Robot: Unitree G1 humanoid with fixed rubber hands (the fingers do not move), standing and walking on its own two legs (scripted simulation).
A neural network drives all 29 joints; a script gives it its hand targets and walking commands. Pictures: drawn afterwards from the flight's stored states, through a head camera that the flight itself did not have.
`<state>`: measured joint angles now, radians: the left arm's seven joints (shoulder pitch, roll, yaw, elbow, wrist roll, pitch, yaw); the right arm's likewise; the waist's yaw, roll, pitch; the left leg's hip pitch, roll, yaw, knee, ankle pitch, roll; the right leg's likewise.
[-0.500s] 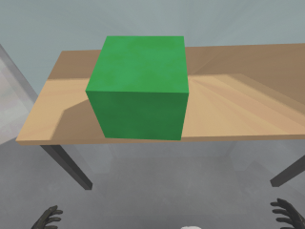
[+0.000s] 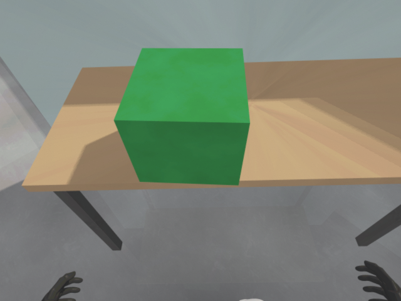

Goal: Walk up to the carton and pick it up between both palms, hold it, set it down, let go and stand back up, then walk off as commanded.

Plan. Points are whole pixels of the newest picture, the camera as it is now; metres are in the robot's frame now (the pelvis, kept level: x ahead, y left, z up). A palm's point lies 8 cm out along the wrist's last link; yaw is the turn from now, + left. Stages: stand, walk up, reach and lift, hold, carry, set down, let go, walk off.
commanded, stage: walk up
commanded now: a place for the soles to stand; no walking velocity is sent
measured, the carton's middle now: (190, 116) +0.53 +0.05 +0.03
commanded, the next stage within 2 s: none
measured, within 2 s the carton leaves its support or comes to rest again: neither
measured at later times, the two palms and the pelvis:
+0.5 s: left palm out of the picture +0.11 +0.31 -0.08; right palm out of the picture +0.12 -0.34 -0.06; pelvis +0.00 -0.01 +0.00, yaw -1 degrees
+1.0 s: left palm out of the picture +0.09 +0.32 -0.07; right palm out of the picture +0.12 -0.34 -0.06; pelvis +0.00 +0.00 +0.00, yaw -1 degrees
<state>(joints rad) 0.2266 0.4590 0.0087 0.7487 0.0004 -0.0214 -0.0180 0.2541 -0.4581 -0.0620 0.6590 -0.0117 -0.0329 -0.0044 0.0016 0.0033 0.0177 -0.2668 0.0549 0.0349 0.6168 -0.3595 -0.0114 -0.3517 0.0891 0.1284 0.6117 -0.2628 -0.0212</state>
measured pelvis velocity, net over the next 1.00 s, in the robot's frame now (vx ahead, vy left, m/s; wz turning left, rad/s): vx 0.00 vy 0.00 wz -0.02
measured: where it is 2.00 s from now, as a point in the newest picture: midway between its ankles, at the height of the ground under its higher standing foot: outside the picture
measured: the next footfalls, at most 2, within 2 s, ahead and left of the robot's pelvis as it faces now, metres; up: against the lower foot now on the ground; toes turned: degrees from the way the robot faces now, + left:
left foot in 1.20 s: +0.13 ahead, +0.18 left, +0.00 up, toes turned +2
right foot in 1.76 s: +0.14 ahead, -0.06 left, +0.00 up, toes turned +7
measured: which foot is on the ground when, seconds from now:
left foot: down 0.00-0.96, up 0.98-1.00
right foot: down 0.00-1.00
